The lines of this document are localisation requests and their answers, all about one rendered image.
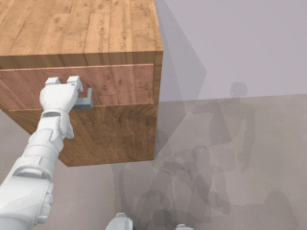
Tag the robot left thigh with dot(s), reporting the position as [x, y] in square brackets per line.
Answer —
[120, 223]

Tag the robot left shin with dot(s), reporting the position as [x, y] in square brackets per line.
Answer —
[119, 215]

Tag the left robot forearm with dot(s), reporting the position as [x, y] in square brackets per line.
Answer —
[41, 154]

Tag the handle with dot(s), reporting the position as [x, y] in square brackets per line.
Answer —
[84, 103]

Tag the drawer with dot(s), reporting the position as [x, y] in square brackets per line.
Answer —
[111, 84]

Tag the left robot upper arm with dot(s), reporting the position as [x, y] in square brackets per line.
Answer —
[25, 202]

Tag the left robot hand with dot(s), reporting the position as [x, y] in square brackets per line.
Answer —
[63, 96]

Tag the cabinet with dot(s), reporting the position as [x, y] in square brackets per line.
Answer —
[73, 33]

